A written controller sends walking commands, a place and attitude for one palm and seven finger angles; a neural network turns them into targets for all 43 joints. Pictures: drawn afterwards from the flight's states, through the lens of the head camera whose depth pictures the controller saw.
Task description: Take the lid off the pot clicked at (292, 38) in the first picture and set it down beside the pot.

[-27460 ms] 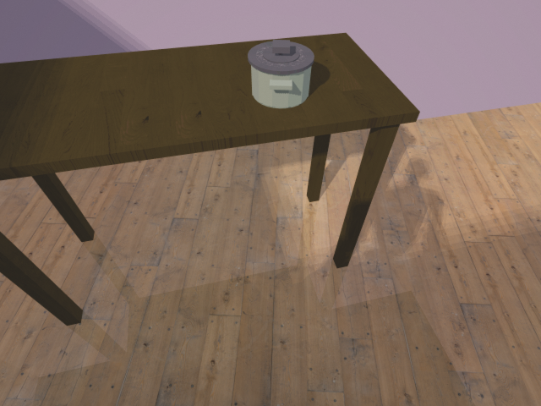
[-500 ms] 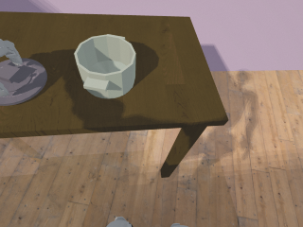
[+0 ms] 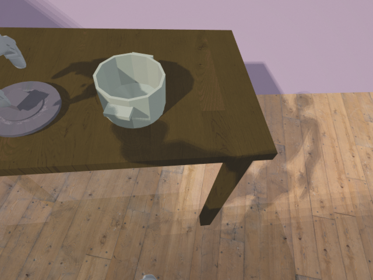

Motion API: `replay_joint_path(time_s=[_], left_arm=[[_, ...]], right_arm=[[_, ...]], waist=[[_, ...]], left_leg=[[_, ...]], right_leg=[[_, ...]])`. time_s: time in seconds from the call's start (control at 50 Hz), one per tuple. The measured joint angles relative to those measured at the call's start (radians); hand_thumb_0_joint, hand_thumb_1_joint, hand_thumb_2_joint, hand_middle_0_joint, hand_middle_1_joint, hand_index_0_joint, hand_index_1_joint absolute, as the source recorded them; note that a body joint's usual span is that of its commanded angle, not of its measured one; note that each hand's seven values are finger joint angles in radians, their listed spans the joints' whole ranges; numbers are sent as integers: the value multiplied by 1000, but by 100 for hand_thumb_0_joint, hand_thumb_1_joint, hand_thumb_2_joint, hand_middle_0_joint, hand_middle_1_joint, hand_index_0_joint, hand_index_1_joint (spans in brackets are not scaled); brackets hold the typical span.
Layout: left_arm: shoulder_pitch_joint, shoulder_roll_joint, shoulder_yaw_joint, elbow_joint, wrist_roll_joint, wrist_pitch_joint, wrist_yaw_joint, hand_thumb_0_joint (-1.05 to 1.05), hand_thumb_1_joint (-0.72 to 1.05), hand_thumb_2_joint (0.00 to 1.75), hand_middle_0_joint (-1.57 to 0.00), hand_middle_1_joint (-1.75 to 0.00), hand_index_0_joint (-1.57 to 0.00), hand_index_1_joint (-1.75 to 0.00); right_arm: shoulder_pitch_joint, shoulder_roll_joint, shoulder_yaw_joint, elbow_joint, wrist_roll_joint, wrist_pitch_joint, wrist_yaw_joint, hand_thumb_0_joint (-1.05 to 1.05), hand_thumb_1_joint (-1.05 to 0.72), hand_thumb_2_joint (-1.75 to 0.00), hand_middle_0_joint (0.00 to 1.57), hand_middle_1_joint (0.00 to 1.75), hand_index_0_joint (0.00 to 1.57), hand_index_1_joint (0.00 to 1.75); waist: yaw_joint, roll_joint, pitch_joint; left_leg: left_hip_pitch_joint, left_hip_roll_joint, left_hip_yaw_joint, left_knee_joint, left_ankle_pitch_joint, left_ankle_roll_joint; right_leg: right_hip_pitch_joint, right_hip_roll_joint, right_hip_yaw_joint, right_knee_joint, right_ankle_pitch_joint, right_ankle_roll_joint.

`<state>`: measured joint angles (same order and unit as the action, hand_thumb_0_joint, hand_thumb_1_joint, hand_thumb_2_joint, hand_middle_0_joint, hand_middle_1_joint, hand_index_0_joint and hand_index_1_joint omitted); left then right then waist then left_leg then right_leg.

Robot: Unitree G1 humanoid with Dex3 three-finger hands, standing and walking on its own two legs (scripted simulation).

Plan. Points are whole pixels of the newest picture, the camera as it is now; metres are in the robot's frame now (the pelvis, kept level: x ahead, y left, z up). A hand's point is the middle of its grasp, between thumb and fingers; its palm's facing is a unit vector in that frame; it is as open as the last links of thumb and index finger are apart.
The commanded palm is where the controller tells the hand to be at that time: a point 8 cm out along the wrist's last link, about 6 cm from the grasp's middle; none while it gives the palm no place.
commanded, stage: raise the empty hand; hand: left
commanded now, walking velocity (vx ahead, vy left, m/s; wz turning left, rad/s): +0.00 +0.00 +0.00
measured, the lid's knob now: (17, 99) +0.49 +0.35 +0.07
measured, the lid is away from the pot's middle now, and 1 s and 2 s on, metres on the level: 0.25 0.25 0.25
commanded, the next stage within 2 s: draw the hand back to the body in 0.82 s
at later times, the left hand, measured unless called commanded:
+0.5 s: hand out of the picture +0.46 +0.36 +0.21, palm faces -0.29 -0.14 -0.95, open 11.0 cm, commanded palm +0.48 +0.35 +0.28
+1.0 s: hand out of the picture +0.46 +0.35 +0.24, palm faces -0.26 -0.11 -0.96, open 11.0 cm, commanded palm +0.45 +0.34 +0.30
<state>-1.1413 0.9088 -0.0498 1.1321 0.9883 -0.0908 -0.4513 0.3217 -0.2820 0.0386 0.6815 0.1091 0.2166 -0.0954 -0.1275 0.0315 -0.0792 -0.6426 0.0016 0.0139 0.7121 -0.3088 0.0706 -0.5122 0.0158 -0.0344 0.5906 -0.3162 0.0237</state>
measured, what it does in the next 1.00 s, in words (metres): stands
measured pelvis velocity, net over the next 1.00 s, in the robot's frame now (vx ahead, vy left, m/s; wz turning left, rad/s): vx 0.00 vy -0.01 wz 0.02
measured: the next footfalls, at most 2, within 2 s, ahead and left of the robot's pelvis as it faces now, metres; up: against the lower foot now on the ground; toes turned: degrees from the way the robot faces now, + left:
none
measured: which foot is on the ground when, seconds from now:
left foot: down 0.00-1.00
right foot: down 0.00-1.00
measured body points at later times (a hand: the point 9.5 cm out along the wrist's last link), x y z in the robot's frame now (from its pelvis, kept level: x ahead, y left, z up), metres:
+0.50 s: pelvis +0.00 -0.01 +0.01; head +0.07 +0.01 +0.45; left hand +0.47 +0.36 +0.26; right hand +0.05 -0.28 -0.11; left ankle +0.02 +0.07 -0.72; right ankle -0.02 -0.15 -0.72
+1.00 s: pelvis +0.00 -0.01 +0.01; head +0.07 +0.00 +0.46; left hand +0.47 +0.35 +0.29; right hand +0.05 -0.27 -0.12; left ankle +0.02 +0.07 -0.72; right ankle -0.02 -0.15 -0.72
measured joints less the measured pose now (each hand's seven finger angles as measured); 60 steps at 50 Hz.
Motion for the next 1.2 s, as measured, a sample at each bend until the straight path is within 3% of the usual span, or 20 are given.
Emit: replay_joint_path(time_s=[0.34, 0.86, 1.04, 1.2], left_arm=[[-27, 37, 17, -32, -5, 38, -36, 0, -5, 74, -40, -79, -40, -79], [-156, 57, -60, -4, 2, 111, -72, 0, -5, 74, -40, -79, -40, -79], [-95, 33, -6, -67, 2, 90, -69, 0, -5, 74, -41, -79, -40, -79], [41, 39, 46, -171, -21, 96, -61, 0, -5, 74, -40, -79, -40, -79]], right_arm=[[-26, -6, -2, -12, 2, 23, 18, 0, -91, -90, 21, 30, 20, 30], [-32, -11, 1, 5, 5, 13, 35, 0, -91, -90, 20, 30, 20, 30], [-36, 2, -2, -11, -2, 25, 44, 0, -91, -90, 20, 30, 20, 30], [-50, 1, -6, -51, -2, 46, 52, 0, -91, -90, 20, 30, 20, 30]], waist=[[7, 7, 7], [15, 9, 18], [15, 10, 18], [25, 13, 19]], left_leg=[[50, 0, -4, -42, 13, -8], [101, -15, -8, -98, 38, -6], [111, -19, -5, -115, 49, -6], [142, -15, 1, -128, 52, -9]], right_leg=[[49, 2, -2, -40, 11, -5], [101, -11, -7, -90, 30, -4], [102, -15, -4, -91, 33, -5], [128, -12, 4, -97, 35, -7]])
